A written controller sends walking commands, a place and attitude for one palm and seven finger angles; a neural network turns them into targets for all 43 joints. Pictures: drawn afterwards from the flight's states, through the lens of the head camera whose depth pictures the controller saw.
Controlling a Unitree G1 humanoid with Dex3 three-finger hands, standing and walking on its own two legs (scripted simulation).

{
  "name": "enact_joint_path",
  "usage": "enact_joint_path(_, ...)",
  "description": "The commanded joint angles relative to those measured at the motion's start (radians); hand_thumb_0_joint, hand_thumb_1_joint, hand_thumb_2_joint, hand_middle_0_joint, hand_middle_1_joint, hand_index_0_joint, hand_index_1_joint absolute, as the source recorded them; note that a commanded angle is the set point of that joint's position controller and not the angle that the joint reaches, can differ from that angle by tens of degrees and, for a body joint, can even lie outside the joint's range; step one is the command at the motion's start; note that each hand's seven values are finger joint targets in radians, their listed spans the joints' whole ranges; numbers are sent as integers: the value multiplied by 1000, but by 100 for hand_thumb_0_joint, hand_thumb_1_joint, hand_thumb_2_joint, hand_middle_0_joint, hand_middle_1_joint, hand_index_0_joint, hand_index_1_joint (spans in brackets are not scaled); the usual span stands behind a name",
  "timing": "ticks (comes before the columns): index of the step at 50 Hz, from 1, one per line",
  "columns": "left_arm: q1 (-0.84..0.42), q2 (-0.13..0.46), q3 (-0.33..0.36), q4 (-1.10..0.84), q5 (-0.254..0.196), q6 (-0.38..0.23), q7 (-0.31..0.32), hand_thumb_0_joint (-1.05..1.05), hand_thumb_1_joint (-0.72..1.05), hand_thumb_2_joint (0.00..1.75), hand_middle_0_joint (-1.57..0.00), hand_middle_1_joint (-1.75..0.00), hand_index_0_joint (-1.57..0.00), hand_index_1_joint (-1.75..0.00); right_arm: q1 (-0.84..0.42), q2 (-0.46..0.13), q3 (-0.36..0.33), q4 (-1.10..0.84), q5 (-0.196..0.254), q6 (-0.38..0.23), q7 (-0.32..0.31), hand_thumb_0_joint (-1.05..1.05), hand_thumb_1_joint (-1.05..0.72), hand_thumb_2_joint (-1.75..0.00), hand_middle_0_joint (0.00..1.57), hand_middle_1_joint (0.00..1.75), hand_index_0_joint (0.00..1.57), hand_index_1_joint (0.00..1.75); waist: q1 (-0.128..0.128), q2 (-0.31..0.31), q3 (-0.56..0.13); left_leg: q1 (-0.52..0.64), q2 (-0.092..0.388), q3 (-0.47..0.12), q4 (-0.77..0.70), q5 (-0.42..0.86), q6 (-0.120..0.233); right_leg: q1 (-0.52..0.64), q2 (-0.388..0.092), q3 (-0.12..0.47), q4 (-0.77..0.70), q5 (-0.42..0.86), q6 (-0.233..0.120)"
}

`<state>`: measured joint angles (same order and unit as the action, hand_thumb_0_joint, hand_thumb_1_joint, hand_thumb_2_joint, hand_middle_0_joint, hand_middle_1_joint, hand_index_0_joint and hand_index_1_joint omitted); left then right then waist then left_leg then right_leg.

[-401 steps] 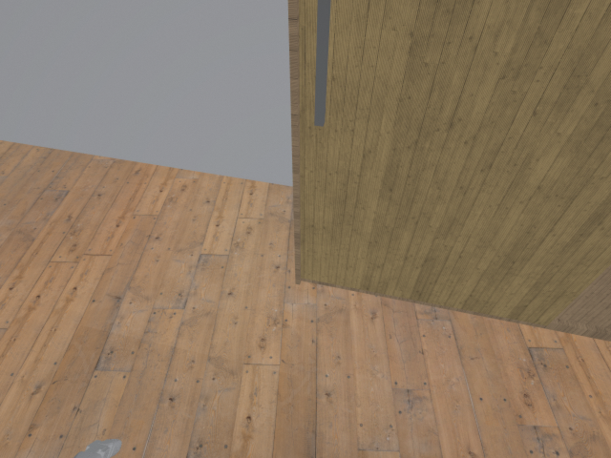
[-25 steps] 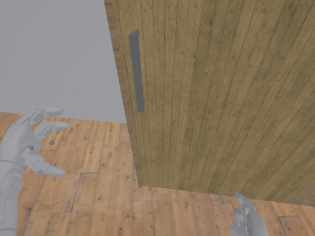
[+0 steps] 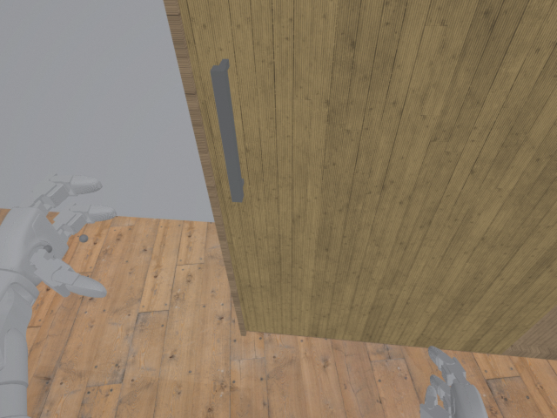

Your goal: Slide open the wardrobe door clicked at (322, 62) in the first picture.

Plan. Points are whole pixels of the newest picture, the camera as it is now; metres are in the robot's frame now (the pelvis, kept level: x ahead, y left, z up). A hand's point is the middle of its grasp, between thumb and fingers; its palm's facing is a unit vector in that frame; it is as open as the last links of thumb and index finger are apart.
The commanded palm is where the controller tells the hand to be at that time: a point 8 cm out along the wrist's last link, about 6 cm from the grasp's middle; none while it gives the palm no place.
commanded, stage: raise the hand with hooked fingers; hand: left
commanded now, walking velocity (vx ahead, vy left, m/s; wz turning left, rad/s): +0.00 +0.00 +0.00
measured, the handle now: (231, 137) +0.54 +0.15 +0.14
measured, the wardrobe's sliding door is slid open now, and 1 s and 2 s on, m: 0.00 0.00 0.00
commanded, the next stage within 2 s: move the hooked fingers beside the handle in 0.14 s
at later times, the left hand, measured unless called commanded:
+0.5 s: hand (101, 225) +0.30 +0.26 +0.16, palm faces +0.04 -1.00 -0.04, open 14.0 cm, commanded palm +0.27 +0.31 +0.16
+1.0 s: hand (132, 197) +0.35 +0.25 +0.16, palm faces +0.02 -1.00 -0.01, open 14.0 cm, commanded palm +0.33 +0.29 +0.16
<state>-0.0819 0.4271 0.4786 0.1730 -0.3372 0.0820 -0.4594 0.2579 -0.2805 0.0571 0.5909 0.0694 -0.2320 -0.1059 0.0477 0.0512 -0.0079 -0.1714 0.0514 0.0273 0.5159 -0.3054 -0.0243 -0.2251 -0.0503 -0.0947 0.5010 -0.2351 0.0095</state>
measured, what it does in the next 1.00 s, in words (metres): stands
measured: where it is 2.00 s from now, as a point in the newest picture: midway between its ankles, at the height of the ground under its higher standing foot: outside the picture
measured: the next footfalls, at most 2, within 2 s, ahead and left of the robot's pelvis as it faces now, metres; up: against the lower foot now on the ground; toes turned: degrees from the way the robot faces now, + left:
none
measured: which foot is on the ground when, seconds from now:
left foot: down 0.00-1.00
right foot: down 0.00-1.00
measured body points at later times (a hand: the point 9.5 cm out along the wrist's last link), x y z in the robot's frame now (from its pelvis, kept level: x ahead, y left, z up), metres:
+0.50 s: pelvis -0.01 +0.01 +0.00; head -0.02 -0.01 +0.45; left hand +0.29 +0.32 +0.17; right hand +0.17 -0.22 -0.07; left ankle -0.02 +0.13 -0.74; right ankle +0.02 -0.13 -0.74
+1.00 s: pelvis -0.01 +0.01 +0.00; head -0.01 -0.01 +0.45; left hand +0.34 +0.30 +0.16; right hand +0.14 -0.25 -0.09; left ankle -0.02 +0.13 -0.74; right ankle +0.02 -0.13 -0.74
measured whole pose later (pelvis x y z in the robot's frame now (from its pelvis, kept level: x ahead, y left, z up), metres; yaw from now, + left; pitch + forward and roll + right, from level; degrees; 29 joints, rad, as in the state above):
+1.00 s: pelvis -0.01 +0.01 +0.00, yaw +0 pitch +0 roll +0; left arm -0.41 0.42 0.38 0.50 -0.26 0.03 -0.38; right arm 0.27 -0.28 0.06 0.63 0.07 -0.18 -0.12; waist 0.01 0.04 -0.01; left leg -0.22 0.04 0.04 0.51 -0.29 -0.02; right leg -0.28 -0.06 -0.08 0.50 -0.21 0.01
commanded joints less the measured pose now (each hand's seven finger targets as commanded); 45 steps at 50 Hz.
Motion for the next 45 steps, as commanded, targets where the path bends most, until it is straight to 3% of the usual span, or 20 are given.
enact_joint_path(1,-298,293,85,-197,-24,-60,3,0,-50,30,-30,-120,-30,-120,-109,-108,-37,-158,3,-63,-18,0,-90,-90,20,30,20,30,-2,25,-153,-16,-59,-6,-87,201,43,95,46,30,-69,179,-17)
enact_joint_path(8,-294,292,84,-201,-25,-52,-4,0,-50,30,-30,-120,-30,-120,-117,-107,-33,-162,3,-61,-19,0,-90,-90,20,30,20,30,2,29,-162,-9,-60,-14,-95,195,40,97,49,24,-69,167,-20)
enact_joint_path(9,-294,294,85,-205,-30,-56,-3,0,-50,30,-30,-120,-30,-120,-117,-107,-32,-160,1,-60,-17,0,-90,-90,20,30,20,30,4,4,-157,-12,-58,-14,-94,203,40,106,50,24,-72,172,-21)
enact_joint_path(12,-294,288,79,-195,-24,-51,-2,0,-50,30,-30,-120,-30,-120,-117,-105,-30,-162,4,-58,-17,0,-90,-90,20,30,20,30,3,34,-148,-13,-60,-15,-102,192,37,90,50,19,-71,163,-21)
enact_joint_path(14,-356,258,36,-162,-24,-51,2,0,-50,30,-30,-120,-30,-120,-111,-106,-30,-149,5,-55,-22,0,-90,-90,20,30,20,30,-17,-14,-118,-15,-54,-15,-101,154,40,60,54,24,-87,117,-18)
enact_joint_path(21,-509,246,-19,-131,10,-73,32,0,-50,30,-30,-120,-30,-120,-106,-105,-29,-139,5,-55,-35,0,-90,-90,20,30,20,30,-30,26,-163,1,-55,-28,-106,142,38,53,49,23,-81,98,-22)
enact_joint_path(22,-509,241,-21,-120,13,-76,37,0,-50,30,-30,-120,-30,-120,-105,-106,-27,-140,4,-56,-34,0,-90,-90,20,30,20,30,-25,46,-165,-2,-57,-30,-108,150,35,57,48,23,-76,106,-25)
enact_joint_path(24,-497,243,-18,-111,17,-82,50,0,-50,30,-30,-120,-30,-120,-104,-107,-29,-138,0,-55,-31,0,-90,-90,20,30,20,30,-15,9,-181,-4,-54,-29,-109,176,36,78,48,20,-72,131,-27)
enact_joint_path(26,-507,238,-20,-87,25,-75,62,0,-50,30,-30,-120,-30,-120,-105,-105,-28,-139,0,-51,-28,0,-90,-90,20,30,20,30,-13,24,-190,-10,-55,-29,-112,188,33,83,44,19,-64,150,-29)
enact_joint_path(28,-488,270,19,-62,30,-69,71,0,-50,30,-30,-120,-30,-120,-102,-108,-32,-139,-1,-45,-25,0,-90,-90,20,30,20,30,-4,21,-200,-18,-56,-21,-111,200,33,95,42,20,-63,168,-29)
enact_joint_path(29,-466,290,39,-42,30,-67,77,0,-50,30,-30,-120,-30,-120,-98,-112,-33,-139,-2,-39,-21,0,-90,-90,20,30,20,30,3,-27,-198,-34,-52,-17,-110,197,35,106,44,21,-67,161,-26)
enact_joint_path(30,-484,263,16,-33,31,-63,77,0,-50,30,-30,-120,-30,-120,-103,-110,-32,-142,1,-35,-20,0,-90,-90,20,30,20,30,-6,-29,-190,-38,-52,-16,-113,200,36,100,41,21,-64,172,-26)
enact_joint_path(32,-531,268,15,-51,34,-69,80,0,-50,30,-30,-120,-30,-120,-102,-109,-34,-146,0,-32,-19,0,-90,-90,20,30,20,30,-7,23,-210,-25,-55,-14,-109,208,33,99,40,26,-59,183,-28)
enact_joint_path(33,-537,265,14,-51,34,-73,82,0,-50,30,-30,-120,-30,-120,-100,-108,-36,-147,0,-31,-19,0,-90,-90,20,30,20,30,-10,19,-220,-16,-54,-10,-106,223,35,104,40,26,-57,203,-28)
enact_joint_path(34,-519,278,30,-49,32,-79,84,0,-50,30,-30,-120,-30,-120,-94,-110,-39,-147,-1,-29,-17,0,-90,-90,20,30,20,30,-4,-25,-230,-20,-51,-9,-102,234,37,117,43,27,-57,212,-27)
enact_joint_path(37,-571,259,1,-9,34,-81,79,0,-50,30,-30,-120,-30,-120,-85,-115,-40,-136,1,-24,-20,0,-90,-90,20,30,20,30,-23,3,-211,-23,-54,-4,-101,207,36,87,41,31,-59,201,-25)
enact_joint_path(39,-587,251,-19,34,40,-80,76,0,-50,30,-30,-120,-30,-120,-77,-120,-42,-127,4,-16,-24,0,-90,-90,20,30,20,30,-33,-26,-186,-36,-49,-1,-98,185,40,67,43,32,-66,172,-23)
enact_joint_path(40,-632,228,-48,31,39,-82,73,0,-50,30,-30,-120,-30,-120,-79,-120,-42,-128,5,-17,-26,0,-90,-90,20,30,20,30,-41,0,-186,-34,-52,-4,-100,176,40,59,39,35,-66,168,-24)
enact_joint_path(41,-640,269,-15,59,42,-82,76,0,-50,30,-30,-120,-30,-120,-68,-124,-45,-122,5,-15,-28,0,-90,-90,20,30,20,30,-39,-20,-191,-37,-52,-6,-97,168,41,57,39,36,-67,158,-23)
enact_joint_path(45,-728,239,-62,55,49,-112,77,0,-50,30,-30,-120,-30,-120,-65,-121,-44,-120,2,-12,-29,0,-90,-90,20,30,20,30,-49,13,-244,-14,-52,-9,-85,198,40,63,38,39,-54,188,-27)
